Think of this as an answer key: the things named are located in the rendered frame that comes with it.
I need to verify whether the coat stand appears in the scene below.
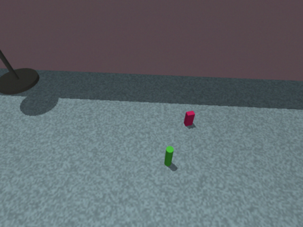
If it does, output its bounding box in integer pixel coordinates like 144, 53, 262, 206
0, 50, 39, 95

